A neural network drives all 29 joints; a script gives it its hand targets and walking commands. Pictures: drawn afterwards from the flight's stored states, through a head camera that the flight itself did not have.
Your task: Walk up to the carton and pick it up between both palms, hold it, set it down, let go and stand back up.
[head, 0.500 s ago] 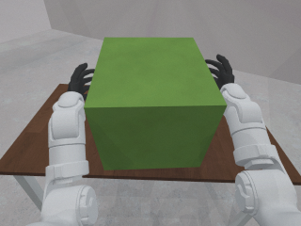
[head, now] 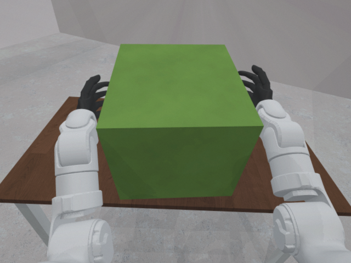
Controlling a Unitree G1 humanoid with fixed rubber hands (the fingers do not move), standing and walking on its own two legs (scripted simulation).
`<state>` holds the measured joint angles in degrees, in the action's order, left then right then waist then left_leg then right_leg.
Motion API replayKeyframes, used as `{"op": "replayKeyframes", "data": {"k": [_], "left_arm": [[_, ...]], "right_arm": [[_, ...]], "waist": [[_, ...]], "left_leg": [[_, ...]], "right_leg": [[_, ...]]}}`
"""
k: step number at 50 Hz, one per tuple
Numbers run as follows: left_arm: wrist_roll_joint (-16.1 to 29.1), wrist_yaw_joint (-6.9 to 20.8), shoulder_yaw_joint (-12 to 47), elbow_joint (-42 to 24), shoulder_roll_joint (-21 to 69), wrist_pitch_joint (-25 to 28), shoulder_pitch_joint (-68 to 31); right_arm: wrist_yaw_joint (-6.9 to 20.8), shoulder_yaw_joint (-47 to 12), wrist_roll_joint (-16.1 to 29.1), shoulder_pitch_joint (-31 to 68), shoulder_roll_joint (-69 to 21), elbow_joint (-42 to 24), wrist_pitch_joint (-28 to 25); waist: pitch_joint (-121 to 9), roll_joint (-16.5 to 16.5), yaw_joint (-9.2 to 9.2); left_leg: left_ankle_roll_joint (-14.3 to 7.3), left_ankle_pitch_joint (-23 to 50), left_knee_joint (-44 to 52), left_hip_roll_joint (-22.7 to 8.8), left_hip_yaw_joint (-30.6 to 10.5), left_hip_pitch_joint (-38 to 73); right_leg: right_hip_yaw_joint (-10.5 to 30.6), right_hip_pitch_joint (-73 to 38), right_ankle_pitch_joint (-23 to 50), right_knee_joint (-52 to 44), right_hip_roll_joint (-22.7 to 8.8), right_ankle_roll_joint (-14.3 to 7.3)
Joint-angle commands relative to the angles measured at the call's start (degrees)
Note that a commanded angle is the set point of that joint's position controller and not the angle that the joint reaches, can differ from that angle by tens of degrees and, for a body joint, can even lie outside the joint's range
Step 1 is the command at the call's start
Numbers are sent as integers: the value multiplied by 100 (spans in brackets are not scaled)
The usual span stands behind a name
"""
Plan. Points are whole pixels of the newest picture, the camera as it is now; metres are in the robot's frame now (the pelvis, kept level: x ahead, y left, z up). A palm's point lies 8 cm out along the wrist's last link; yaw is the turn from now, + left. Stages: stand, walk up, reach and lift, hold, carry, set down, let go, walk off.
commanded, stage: hold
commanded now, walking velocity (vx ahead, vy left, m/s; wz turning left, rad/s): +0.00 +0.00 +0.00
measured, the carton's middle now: (174, 118) +0.42 +0.00 +0.16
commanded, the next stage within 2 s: none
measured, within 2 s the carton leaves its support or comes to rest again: neither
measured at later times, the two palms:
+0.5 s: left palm (90, 110) +0.36 +0.18 +0.22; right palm (262, 101) +0.37 -0.19 +0.24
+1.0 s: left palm (88, 111) +0.35 +0.18 +0.22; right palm (261, 102) +0.36 -0.18 +0.24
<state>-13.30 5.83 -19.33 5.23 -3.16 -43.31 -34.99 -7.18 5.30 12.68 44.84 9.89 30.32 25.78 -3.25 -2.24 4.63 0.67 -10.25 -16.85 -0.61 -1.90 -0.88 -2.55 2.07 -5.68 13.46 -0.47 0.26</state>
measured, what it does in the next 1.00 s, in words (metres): stands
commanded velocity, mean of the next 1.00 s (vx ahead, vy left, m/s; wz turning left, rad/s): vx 0.00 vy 0.00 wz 0.00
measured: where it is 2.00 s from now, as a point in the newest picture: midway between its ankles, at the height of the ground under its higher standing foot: outside the picture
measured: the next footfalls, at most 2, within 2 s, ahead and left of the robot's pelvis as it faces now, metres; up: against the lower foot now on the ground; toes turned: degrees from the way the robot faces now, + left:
none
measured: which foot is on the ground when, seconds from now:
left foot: down 0.00-1.00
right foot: down 0.00-1.00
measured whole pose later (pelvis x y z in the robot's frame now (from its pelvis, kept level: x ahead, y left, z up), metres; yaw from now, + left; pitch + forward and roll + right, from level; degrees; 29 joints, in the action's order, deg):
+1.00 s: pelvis +0.00 +0.00 +0.00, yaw +0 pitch -6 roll -1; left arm -13.8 5.8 -19.4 5.2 -2.8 -43.8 -35.0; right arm -7.0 5.2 13.0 45.0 10.2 30.8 26.0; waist -3.3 -1.8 4.5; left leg 0.5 -10.4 -16.9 -0.5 -1.6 -0.5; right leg -2.2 1.8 -5.6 13.4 -0.5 0.4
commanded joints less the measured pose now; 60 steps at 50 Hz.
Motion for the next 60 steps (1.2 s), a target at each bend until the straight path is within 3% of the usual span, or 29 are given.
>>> {"op": "replayKeyframes", "data": {"k": [1, 5, 7, 13, 16, 17, 18, 20, 21, 24, 27, 29, 31, 33, 35, 36, 38, 40, 43, 47, 49, 51, 52, 57, 60], "left_arm": [[844, 658, 2611, -615, 2591, 288, -3631], [781, 729, 2455, -341, 2487, 221, -3608], [773, 730, 2477, -442, 2566, 226, -3469], [791, 709, 2477, -380, 2574, 270, -3703], [849, 698, 2499, -495, 2578, 285, -3699], [821, 699, 2464, -377, 2600, 267, -3624], [908, 687, 2640, -620, 2680, 292, -3586], [840, 674, 2526, -460, 2578, 297, -3683], [798, 680, 2472, -420, 2535, 289, -3643], [846, 709, 2586, -660, 2575, 263, -3484], [762, 734, 2422, -455, 2533, 229, -3457], [832, 721, 2540, -634, 2556, 270, -3581], [836, 721, 2534, -738, 2479, 263, -3574], [783, 733, 2449, -613, 2438, 245, -3608], [884, 726, 2544, -692, 2529, 285, -3552], [856, 720, 2523, -652, 2524, 278, -3518], [818, 720, 2448, -493, 2486, 266, -3592], [803, 728, 2512, -369, 2608, 233, -3567], [875, 678, 2686, -865, 2619, 259, -3520], [832, 695, 2566, -584, 2565, 211, -3501], [793, 707, 2499, -564, 2554, 214, -3560], [872, 714, 2582, -593, 2546, 223, -3472], [837, 710, 2485, -514, 2465, 239, -3585], [897, 723, 2539, -502, 2571, 278, -3725], [831, 712, 2480, -325, 2550, 254, -3584]], "right_arm": [[746, -1960, 610, 3353, -3119, -1308, -229], [744, -1884, 503, 3431, -3106, -1213, -202], [717, -1962, 542, 3426, -3085, -1387, -244], [772, -1887, 536, 3471, -3140, -1170, -244], [788, -1914, 543, 3454, -3143, -1212, -276], [797, -1972, 574, 3606, -3152, -1337, -303], [773, -2013, 622, 3507, -3180, -1493, -315], [755, -1967, 601, 3490, -3164, -1283, -272], [749, -1930, 543, 3423, -3165, -1184, -257], [703, -2050, 645, 3317, -3146, -1472, -262], [710, -2066, 627, 3407, -3169, -1427, -236], [706, -2024, 671, 3353, -3197, -1434, -248], [683, -2071, 668, 3255, -3195, -1441, -210], [680, -2014, 635, 3370, -3143, -1393, -189], [664, -2125, 668, 3401, -3259, -1688, -232], [653, -2126, 679, 3355, -3213, -1679, -228], [672, -2073, 623, 3439, -3249, -1510, -196], [711, -1957, 572, 3497, -3171, -1433, -220], [716, -2044, 685, 3210, -3085, -1515, -225], [765, -1938, 578, 3299, -3077, -1338, -194], [776, -1970, 573, 3374, -3103, -1326, -213], [752, -1997, 618, 3447, -3108, -1579, -265], [741, -1970, 600, 3522, -3119, -1461, -238], [752, -1933, 577, 3466, -3156, -1335, -232], [739, -1937, 556, 3544, -3160, -1385, -261]], "waist": [[-1539, 449, 12], [-1404, 203, 46], [-1571, 247, 17], [-1449, 325, 2], [-1618, 217, 36], [-1619, 250, -82], [-1858, 262, 26], [-1596, 310, 13], [-1497, 184, 26], [-1754, 234, 71], [-1513, 162, -66], [-1647, 304, 8], [-1617, 207, 60], [-1511, 237, 7], [-1820, 160, 31], [-1760, 270, 19], [-1471, 132, -27], [-1397, 259, -18], [-1846, 431, 72], [-1504, 289, 75], [-1533, 276, -20], [-1728, 235, 33], [-1560, 228, -15], [-1610, 239, 83], [-1653, 264, -30]], "left_leg": [[213, 1271, 217, 345, 273, -358], [127, 975, 297, 365, 304, -453], [147, 1302, 214, 368, 304, -331], [157, 1040, 279, 352, 304, -406], [146, 1113, 245, 357, 310, -341], [108, 1165, 222, 373, 335, -360], [157, 1394, 163, 356, 295, -214], [136, 1182, 211, 369, 285, -367], [113, 1205, 231, 359, 297, -335], [174, 1555, 125, 371, 277, -201], [96, 1315, 219, 370, 304, -369], [161, 1352, 198, 371, 293, -279], [169, 1583, 114, 381, 284, -209], [142, 1215, 218, 400, 322, -360], [122, 1311, 165, 412, 304, -321], [144, 1411, 135, 419, 311, -335], [97, 1052, 252, 409, 308, -439], [105, 878, 313, 362, 306, -528], [267, 1564, 116, 360, 289, -180], [177, 1161, 255, 335, 280, -303], [151, 1172, 247, 343, 310, -368], [156, 1325, 184, 355, 303, -308], [134, 1213, 200, 378, 316, -365], [153, 1174, 231, 356, 287, -352], [104, 1051, 249, 382, 306, -444]], "right_leg": [[-27, -1056, 640, 96, 365, -6], [-2, -1061, 544, 31, 341, 48], [-3, -1192, 866, 62, 363, 38], [-7, -984, 417, 24, 358, -14], [-27, -1021, 538, 43, 365, 26], [-16, -1036, 547, 35, 361, 13], [-11, -1130, 819, 86, 394, 32], [-8, -1010, 615, 43, 347, 44], [-28, -1006, 668, 35, 362, 53], [-20, -1220, 1037, 96, 372, 42], [-6, -1147, 810, 55, 349, 52], [-15, -1164, 845, 76, 354, 53], [-38, -1179, 1147, 112, 366, 86], [-33, -1107, 790, 62, 346, 76], [-7, -1228, 1013, 113, 342, 117], [-3, -1265, 1091, 128, 347, 100], [-10, -1108, 698, 46, 331, 97], [1, -1032, 431, 21, 343, 20], [-12, -1185, 891, 134, 393, 25], [-30, -1033, 573, 40, 365, 7], [-7, -1118, 655, 69, 363, 17], [-27, -1223, 883, 100, 383, 36], [-27, -1140, 817, 70, 348, 60], [-5, -1106, 760, 55, 346, 47], [2, -1128, 693, 39, 323, 47]]}}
